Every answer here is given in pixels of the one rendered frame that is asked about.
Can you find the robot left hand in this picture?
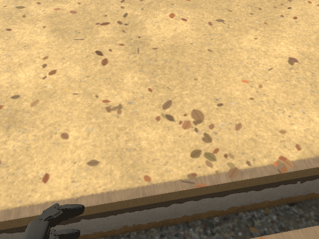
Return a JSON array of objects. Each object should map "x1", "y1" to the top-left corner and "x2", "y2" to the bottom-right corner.
[{"x1": 22, "y1": 203, "x2": 85, "y2": 239}]

